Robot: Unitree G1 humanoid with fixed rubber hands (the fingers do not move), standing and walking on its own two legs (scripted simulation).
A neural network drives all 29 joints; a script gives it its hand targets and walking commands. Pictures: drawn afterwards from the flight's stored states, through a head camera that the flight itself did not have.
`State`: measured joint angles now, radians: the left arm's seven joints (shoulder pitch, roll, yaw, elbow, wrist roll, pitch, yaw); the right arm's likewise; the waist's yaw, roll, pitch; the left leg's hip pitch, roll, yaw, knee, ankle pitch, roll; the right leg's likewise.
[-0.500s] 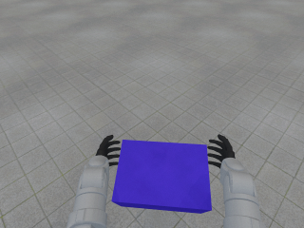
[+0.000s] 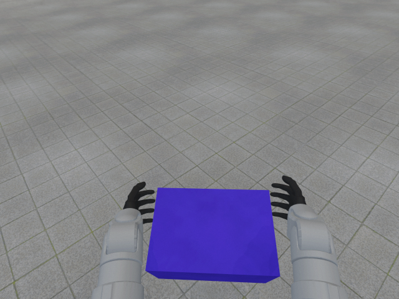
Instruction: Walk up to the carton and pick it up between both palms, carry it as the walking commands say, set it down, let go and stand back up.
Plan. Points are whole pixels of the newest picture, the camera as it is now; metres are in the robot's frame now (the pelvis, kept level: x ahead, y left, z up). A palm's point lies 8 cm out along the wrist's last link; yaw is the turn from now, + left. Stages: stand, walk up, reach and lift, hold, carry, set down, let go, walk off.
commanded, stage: reach and lift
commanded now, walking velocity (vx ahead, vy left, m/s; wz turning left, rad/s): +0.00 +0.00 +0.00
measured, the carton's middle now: (212, 235) +0.29 +0.00 -0.05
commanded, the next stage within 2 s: hold in 0.90 s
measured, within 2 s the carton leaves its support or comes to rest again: neither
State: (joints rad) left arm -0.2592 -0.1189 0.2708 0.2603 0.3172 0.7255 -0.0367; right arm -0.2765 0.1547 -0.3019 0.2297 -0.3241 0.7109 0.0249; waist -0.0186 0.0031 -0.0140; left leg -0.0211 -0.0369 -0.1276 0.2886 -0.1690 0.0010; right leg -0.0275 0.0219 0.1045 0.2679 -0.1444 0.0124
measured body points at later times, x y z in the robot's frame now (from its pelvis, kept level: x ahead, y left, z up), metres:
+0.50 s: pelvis +0.00 -0.01 +0.00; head -0.04 -0.01 +0.45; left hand +0.30 +0.17 +0.04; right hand +0.30 -0.18 +0.05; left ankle +0.00 +0.12 -0.75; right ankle +0.01 -0.13 -0.75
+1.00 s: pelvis +0.00 +0.00 +0.00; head -0.05 +0.00 +0.45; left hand +0.29 +0.17 +0.03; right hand +0.29 -0.18 +0.05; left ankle +0.00 +0.12 -0.75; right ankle +0.01 -0.13 -0.75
